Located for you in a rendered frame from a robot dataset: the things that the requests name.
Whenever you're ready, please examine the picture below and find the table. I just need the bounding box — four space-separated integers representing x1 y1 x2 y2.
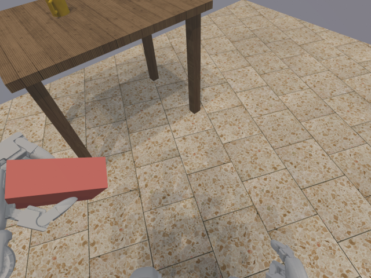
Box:
0 0 213 158

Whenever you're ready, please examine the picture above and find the right robot hand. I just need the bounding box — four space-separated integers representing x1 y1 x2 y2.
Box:
265 240 308 278

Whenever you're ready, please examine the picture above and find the left robot thigh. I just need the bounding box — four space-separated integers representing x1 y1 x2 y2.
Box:
130 266 162 278

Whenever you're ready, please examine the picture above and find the robot left forearm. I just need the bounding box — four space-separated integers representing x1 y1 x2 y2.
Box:
0 230 16 278

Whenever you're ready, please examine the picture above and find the left robot hand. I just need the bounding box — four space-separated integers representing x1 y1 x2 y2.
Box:
0 132 78 232

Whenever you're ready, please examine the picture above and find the sponge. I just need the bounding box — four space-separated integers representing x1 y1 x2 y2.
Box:
5 157 108 209

